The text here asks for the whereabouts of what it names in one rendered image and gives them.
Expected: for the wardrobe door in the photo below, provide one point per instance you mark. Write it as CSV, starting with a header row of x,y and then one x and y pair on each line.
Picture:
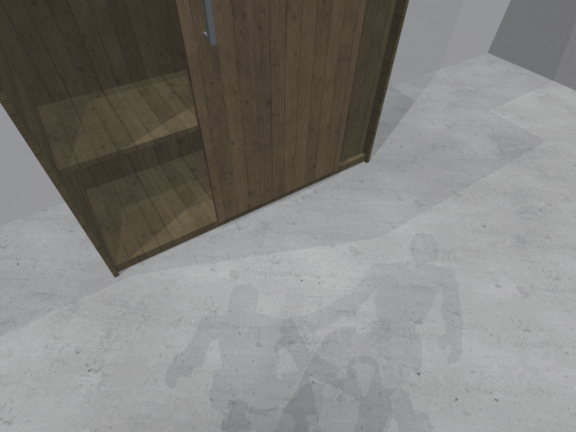
x,y
374,36
271,98

